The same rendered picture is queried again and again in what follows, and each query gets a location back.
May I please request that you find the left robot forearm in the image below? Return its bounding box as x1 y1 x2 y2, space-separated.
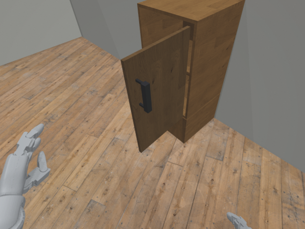
0 194 26 229

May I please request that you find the left robot hand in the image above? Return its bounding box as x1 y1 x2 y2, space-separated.
0 124 51 196

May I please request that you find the cupboard door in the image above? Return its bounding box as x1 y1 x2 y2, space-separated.
121 26 191 153

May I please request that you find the right robot hand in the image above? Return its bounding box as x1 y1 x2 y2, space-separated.
227 212 252 229

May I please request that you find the handle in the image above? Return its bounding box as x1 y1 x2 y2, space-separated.
135 79 152 113

